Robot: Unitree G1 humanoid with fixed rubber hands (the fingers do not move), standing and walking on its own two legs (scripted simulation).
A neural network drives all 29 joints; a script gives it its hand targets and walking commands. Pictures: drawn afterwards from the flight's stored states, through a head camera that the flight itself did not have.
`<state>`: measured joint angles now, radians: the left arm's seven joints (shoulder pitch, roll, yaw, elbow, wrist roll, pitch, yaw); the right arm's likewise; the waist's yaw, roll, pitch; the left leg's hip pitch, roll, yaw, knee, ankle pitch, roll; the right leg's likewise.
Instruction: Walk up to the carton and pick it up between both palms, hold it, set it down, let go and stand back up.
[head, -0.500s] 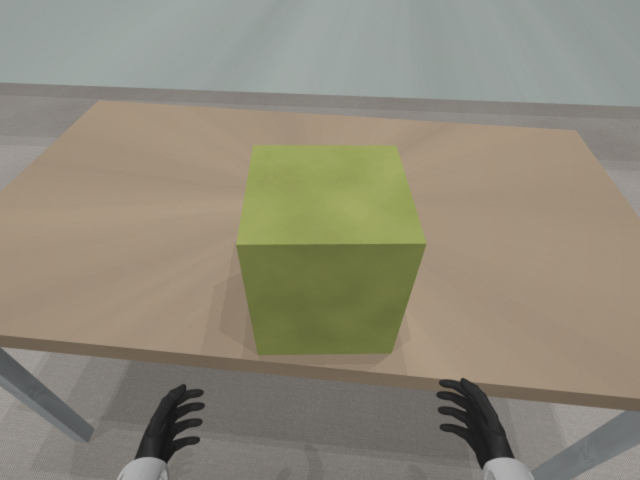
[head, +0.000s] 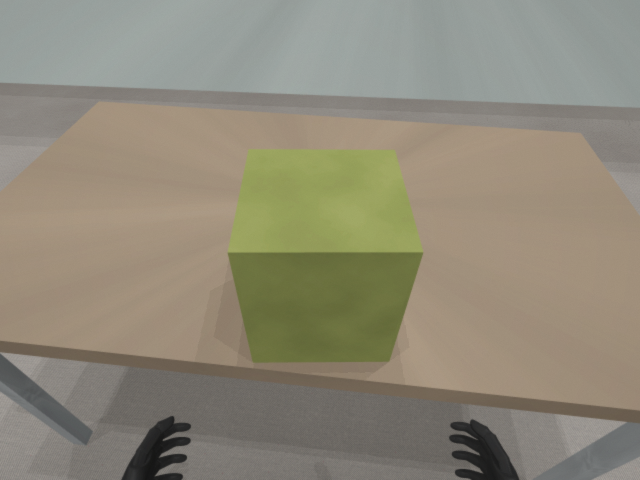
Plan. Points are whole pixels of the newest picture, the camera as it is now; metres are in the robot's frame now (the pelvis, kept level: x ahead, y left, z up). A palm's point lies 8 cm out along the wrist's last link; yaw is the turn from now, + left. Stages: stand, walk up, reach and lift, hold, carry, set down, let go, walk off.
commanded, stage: set down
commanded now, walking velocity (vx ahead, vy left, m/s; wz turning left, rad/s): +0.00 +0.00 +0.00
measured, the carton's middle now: (321, 259) +0.42 +0.02 +0.05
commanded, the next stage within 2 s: let go in 0.62 s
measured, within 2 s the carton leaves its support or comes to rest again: neither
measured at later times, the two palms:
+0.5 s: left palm out of the picture +0.15 +0.22 -0.08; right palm out of the picture +0.13 -0.22 -0.08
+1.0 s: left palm out of the picture +0.14 +0.22 -0.09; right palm out of the picture +0.13 -0.22 -0.09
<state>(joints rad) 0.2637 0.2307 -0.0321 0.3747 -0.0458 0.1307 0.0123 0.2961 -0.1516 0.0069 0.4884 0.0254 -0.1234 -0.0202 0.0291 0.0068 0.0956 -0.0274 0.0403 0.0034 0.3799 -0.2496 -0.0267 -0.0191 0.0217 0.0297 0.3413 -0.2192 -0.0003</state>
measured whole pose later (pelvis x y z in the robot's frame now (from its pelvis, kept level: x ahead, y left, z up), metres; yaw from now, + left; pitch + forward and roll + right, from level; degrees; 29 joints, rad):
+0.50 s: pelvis +0.00 +0.00 +0.00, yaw -1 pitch -5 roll -1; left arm 0.21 0.20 -0.01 0.48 -0.01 0.14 0.03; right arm 0.23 -0.15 -0.04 0.69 -0.01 -0.19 0.02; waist 0.02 -0.01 0.10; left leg -0.06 0.05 0.02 0.41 -0.26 -0.03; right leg -0.06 0.03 0.04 0.38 -0.23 0.00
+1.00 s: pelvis -0.01 +0.00 +0.00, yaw -1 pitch -4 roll +0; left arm 0.18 0.19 -0.01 0.54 0.00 0.13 0.03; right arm 0.19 -0.16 -0.07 0.74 -0.04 -0.21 0.04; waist 0.01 0.00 0.09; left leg -0.09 0.04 0.03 0.41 -0.25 -0.02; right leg -0.10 0.02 0.04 0.39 -0.22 0.00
